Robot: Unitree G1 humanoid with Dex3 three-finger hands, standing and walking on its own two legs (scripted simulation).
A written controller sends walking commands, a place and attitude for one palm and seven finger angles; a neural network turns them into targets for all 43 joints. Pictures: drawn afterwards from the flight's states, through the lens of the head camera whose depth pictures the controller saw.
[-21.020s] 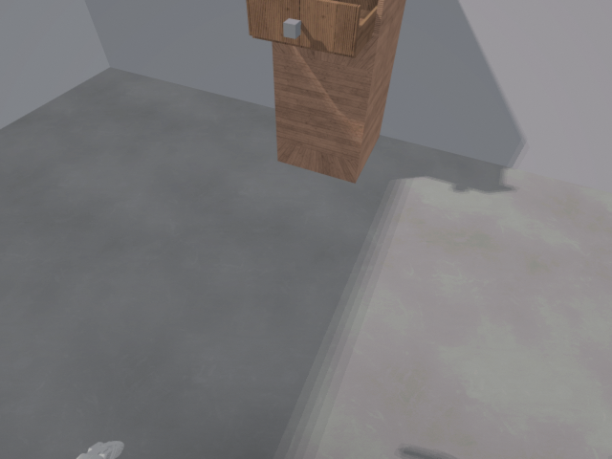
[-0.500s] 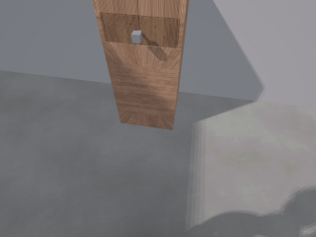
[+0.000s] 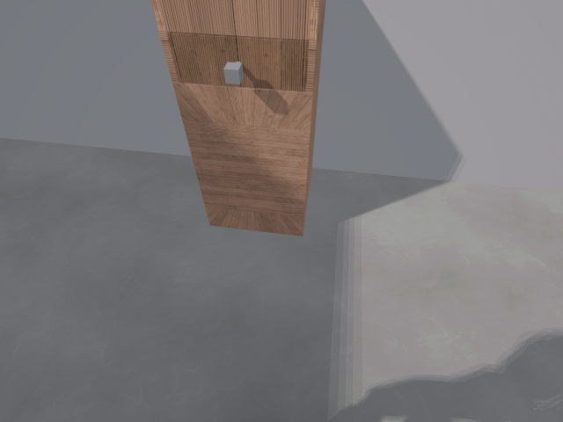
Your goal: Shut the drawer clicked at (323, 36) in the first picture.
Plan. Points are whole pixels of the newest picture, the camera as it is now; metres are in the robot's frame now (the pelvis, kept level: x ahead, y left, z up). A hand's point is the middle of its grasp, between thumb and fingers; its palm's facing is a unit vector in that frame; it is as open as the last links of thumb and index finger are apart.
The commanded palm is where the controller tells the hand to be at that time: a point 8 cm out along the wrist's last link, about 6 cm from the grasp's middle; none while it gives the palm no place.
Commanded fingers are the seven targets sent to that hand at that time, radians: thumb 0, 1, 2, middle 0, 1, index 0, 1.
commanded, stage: look to check the result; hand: left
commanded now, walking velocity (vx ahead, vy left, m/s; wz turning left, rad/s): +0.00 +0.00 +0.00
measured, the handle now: (235, 69) +0.98 +0.18 +0.02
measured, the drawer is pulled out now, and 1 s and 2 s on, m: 0.00 0.00 0.00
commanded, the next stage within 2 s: stand and wait in 0.60 s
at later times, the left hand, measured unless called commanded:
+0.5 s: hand out of the picture +0.05 +0.20 -0.17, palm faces +0.00 -0.96 -0.27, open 7.3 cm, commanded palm none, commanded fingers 0.00 0.90 0.90 -0.20 -0.30 -0.20 -0.30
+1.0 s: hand out of the picture +0.09 +0.20 -0.16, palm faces -0.02 -0.96 -0.28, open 7.3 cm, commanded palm none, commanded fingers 0.00 0.90 0.90 -0.20 -0.30 -0.20 -0.30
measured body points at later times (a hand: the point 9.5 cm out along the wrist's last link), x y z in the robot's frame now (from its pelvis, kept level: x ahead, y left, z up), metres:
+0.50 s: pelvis +0.01 -0.01 +0.00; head +0.04 -0.02 +0.45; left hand +0.05 +0.25 -0.15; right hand +0.04 -0.26 -0.16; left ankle +0.03 +0.13 -0.74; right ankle +0.04 -0.10 -0.74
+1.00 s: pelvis +0.03 -0.01 +0.00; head +0.06 -0.02 +0.45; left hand +0.09 +0.25 -0.14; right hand +0.06 -0.27 -0.15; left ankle +0.03 +0.13 -0.74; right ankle +0.04 -0.10 -0.74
